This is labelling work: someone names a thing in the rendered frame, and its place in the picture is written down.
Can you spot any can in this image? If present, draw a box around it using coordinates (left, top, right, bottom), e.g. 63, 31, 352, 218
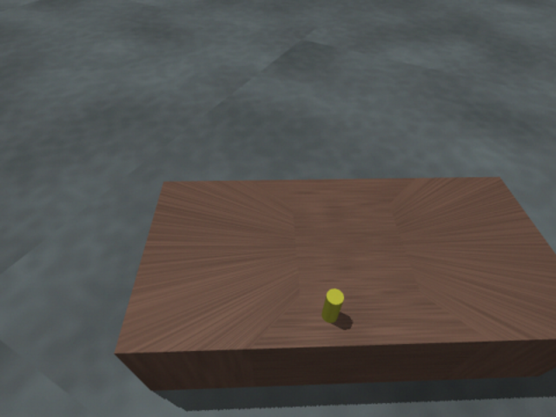
321, 288, 344, 323

